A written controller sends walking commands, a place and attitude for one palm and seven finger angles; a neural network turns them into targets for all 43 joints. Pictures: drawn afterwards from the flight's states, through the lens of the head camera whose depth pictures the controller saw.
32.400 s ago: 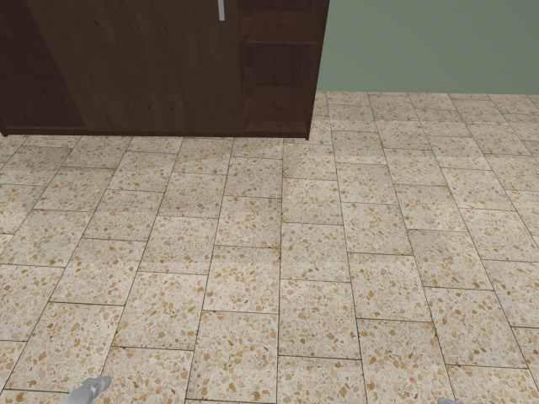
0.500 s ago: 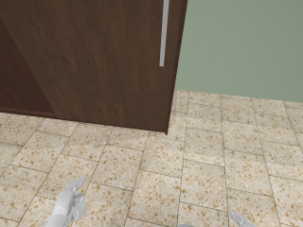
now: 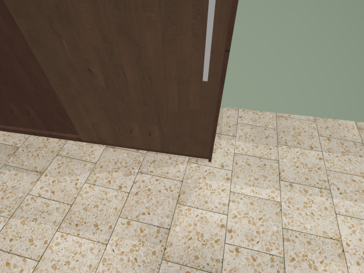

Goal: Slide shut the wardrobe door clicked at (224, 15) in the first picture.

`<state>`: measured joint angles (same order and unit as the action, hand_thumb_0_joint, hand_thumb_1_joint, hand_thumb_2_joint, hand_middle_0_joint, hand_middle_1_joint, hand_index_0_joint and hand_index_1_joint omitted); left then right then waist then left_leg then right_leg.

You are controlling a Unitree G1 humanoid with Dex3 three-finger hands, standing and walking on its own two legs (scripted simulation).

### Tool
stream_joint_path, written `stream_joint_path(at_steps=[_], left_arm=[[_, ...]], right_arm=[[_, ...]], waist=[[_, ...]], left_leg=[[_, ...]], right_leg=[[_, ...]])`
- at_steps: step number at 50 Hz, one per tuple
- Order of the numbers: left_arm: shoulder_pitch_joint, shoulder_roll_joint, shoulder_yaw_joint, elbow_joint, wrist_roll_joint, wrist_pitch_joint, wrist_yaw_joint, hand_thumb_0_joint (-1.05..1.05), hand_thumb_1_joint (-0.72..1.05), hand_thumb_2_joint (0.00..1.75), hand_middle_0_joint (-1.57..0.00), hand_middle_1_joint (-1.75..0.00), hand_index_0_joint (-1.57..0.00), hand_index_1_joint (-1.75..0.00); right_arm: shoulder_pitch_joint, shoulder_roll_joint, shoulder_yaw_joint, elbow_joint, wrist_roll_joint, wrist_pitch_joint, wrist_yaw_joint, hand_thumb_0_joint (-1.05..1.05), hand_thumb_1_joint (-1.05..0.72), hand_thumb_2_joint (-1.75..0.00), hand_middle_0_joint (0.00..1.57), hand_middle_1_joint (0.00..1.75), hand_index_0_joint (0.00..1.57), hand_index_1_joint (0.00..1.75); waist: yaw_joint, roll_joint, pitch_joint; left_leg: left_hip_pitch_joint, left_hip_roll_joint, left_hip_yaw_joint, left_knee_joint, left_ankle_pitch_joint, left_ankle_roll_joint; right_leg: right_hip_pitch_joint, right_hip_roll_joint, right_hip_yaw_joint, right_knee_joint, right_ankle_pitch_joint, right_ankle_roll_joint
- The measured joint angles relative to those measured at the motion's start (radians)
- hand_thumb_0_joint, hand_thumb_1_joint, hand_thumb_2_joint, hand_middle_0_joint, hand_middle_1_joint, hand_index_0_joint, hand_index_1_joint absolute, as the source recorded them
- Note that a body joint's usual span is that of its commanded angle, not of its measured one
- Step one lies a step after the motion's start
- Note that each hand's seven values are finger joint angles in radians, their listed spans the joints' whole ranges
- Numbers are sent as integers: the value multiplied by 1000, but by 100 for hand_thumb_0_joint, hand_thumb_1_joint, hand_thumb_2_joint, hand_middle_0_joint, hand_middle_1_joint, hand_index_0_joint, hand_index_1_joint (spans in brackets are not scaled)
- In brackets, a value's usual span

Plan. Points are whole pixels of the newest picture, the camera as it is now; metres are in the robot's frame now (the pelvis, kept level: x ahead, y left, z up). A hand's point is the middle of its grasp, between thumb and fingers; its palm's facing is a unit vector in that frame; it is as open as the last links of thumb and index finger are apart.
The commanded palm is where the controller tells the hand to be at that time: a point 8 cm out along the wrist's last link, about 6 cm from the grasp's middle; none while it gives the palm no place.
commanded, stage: let the arm hang, fingers relaxed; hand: left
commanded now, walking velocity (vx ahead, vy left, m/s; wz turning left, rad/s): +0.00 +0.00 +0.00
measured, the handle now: (209, 40) +0.88 -0.05 +0.08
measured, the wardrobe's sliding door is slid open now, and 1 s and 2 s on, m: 0.00 0.00 0.00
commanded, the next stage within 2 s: look to check the result in 0.40 s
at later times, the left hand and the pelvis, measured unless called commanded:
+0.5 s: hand out of the picture +0.05 +0.17 -0.17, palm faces +0.00 -0.98 -0.21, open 7.3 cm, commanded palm none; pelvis +0.02 -0.02 +0.00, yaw +0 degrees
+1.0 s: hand out of the picture +0.10 +0.20 -0.16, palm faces -0.01 -0.96 -0.28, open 7.4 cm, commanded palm none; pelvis +0.02 -0.02 +0.01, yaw +0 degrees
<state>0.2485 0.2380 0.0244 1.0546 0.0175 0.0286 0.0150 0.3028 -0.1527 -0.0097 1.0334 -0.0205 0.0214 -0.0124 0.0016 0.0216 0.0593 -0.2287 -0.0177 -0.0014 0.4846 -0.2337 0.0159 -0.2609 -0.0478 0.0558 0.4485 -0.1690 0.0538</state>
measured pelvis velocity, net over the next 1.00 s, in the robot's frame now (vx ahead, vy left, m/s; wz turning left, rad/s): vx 0.02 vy -0.02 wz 0.00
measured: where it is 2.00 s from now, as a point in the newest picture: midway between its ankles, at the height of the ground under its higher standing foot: outside the picture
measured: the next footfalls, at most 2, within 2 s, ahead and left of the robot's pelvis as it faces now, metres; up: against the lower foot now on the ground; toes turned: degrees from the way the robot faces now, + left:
none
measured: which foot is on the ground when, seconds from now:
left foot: down 0.00-1.00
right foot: down 0.00-1.00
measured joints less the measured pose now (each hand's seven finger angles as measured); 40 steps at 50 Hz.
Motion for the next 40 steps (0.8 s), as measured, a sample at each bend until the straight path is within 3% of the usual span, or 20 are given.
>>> stream_joint_path(at_steps=[12, 28, 40], left_arm=[[-29, -77, -17, 57, 2, -21, 3, 1, 91, 90, -20, -30, -20, -30], [-70, -45, -1, 77, -1, -30, -2, 1, 91, 90, -20, -30, -20, -30], [-106, 0, 8, 75, -2, -33, -6, 1, 90, 90, -20, -30, -20, -30]], right_arm=[[-56, -23, -10, 39, 4, -17, -9, 1, -91, -90, 20, 30, 20, 30], [-72, -33, -11, 77, 2, -19, -11, 1, -91, -90, 20, 30, 20, 30], [-97, -74, -18, 88, 2, -21, -8, 1, -90, -89, 20, 30, 20, 30]], waist=[[-1, -16, -9], [-8, -8, 14], [-11, -11, 19]], left_leg=[[35, 13, 0, -26, -5, -13], [58, 30, -6, -51, -3, -26], [78, 34, -6, -69, 0, -30]], right_leg=[[26, 12, -1, -10, -9, -4], [51, 27, -9, -38, -5, -18], [68, 31, -10, -53, -4, -22]])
